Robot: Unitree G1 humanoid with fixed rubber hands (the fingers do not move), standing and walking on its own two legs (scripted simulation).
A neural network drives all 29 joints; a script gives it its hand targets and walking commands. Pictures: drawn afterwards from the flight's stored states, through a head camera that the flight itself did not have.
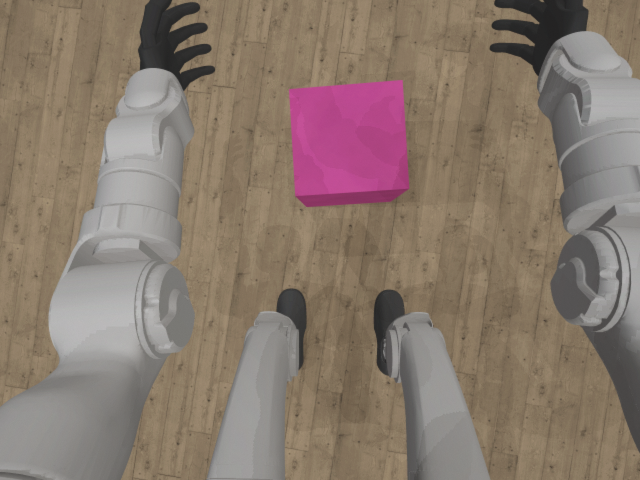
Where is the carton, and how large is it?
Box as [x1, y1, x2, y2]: [289, 80, 408, 206]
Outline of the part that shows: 402,80 289,89 295,195 306,206 390,201 408,188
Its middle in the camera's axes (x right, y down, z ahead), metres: +0.06 -0.18 +0.83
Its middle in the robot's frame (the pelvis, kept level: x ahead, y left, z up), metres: +0.55 -0.01 -0.53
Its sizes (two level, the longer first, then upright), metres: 0.210 0.200 0.250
